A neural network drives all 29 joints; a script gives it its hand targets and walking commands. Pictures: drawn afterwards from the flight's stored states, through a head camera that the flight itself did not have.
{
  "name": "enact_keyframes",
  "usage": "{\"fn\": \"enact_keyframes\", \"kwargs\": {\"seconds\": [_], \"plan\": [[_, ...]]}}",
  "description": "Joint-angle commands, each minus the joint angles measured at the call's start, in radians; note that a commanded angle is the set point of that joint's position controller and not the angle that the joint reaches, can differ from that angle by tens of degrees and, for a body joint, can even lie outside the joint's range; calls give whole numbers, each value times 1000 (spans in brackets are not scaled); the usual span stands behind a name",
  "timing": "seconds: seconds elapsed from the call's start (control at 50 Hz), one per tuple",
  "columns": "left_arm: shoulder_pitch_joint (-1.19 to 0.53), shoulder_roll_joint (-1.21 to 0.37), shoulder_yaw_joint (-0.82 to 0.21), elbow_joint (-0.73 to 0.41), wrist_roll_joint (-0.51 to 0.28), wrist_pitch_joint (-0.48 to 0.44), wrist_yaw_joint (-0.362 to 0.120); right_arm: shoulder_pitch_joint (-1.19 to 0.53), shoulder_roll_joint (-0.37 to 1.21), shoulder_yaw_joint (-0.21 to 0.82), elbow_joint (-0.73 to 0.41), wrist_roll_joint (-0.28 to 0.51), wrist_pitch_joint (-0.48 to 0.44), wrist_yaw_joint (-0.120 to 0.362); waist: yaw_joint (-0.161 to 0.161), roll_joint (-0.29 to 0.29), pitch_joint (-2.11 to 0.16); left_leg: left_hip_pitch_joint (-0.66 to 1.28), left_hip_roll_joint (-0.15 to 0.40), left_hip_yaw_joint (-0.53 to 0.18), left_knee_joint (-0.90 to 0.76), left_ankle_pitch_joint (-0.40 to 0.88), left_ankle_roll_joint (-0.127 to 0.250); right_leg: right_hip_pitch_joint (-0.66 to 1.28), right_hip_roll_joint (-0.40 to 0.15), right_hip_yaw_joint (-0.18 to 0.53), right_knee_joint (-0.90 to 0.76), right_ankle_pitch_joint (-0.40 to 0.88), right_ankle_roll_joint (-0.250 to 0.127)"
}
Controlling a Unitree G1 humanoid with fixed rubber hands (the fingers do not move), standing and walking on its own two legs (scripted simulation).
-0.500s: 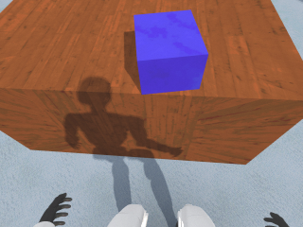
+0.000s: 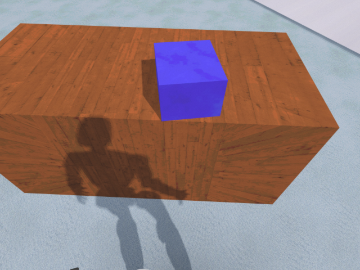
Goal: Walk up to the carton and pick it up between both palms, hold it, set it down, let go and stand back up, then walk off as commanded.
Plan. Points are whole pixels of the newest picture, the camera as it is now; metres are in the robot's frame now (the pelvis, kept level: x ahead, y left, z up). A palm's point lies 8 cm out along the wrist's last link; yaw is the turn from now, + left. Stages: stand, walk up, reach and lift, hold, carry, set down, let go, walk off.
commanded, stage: walk off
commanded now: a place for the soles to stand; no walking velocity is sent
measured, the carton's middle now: (186, 79) +0.71 +0.00 -0.01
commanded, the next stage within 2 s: stand in 0.30 s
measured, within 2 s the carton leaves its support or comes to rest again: neither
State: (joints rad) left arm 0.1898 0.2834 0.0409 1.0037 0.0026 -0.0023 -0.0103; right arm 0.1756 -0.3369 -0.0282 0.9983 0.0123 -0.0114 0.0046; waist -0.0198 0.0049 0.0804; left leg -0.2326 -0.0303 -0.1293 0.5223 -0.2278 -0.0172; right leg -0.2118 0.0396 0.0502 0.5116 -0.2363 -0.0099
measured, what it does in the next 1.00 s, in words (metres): stands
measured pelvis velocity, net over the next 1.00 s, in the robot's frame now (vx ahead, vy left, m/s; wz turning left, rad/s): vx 0.04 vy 0.00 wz -0.01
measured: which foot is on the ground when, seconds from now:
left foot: down 0.00-1.00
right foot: down 0.00-1.00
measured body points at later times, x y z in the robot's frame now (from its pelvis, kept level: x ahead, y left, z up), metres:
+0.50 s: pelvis +0.01 -0.01 +0.01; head +0.02 -0.01 +0.46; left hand +0.10 +0.28 -0.12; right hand +0.07 -0.29 -0.13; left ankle +0.04 +0.13 -0.73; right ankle +0.03 -0.12 -0.73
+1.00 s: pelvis +0.04 +0.00 +0.01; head +0.06 +0.00 +0.46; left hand +0.13 +0.29 -0.13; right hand +0.13 -0.29 -0.12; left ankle +0.04 +0.13 -0.73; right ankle +0.03 -0.12 -0.73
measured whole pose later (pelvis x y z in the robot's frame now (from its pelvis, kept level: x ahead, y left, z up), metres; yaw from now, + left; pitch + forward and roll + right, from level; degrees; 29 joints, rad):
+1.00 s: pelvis +0.04 +0.00 +0.01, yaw -1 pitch -3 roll +0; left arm 0.08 0.31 0.02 1.13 0.00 -0.01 -0.01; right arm 0.07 -0.32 0.00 1.14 -0.01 -0.03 -0.01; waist 0.01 -0.01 0.08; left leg -0.10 -0.01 -0.11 0.35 -0.20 -0.02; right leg -0.08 0.03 0.06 0.33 -0.20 -0.01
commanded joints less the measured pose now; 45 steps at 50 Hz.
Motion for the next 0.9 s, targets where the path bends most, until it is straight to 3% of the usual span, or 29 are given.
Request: {"fn": "enact_keyframes", "kwargs": {"seconds": [0.0,0.28,0.3,0.38,0.58,0.88], "plan": [[-77,248,59,-71,-3,-37,15,-66,-184,-39,-65,6,-32,-10,-10,-12,-40,-46,94,-92,-175,-121,82,12,-137,137,-206,-145,-59],[-113,236,42,-37,-7,-38,12,-66,-176,-33,-32,1,-25,-12,4,-2,-90,-1,109,-72,-193,23,71,49,-135,104,-209,-33,-56],[-109,246,38,-7,7,-42,5,-65,-193,-29,13,-35,-31,-9,23,-19,-110,10,108,-92,-210,-84,52,60,-147,133,-247,-143,-28],[-138,264,35,9,9,-45,3,-60,-184,-28,40,-29,-35,-6,11,-41,-55,24,98,-73,-201,-43,40,9,-152,150,-281,-187,-23],[-144,263,24,48,-2,-44,9,-91,-197,-19,77,-27,-39,-14,20,-4,-97,73,121,-61,-216,133,32,105,-144,111,-237,86,-13],[-137,265,19,64,-1,-33,16,-123,-212,-14,85,-21,-33,-24,24,10,-125,138,134,-37,-213,288,25,159,-144,88,-221,249,-6]]}}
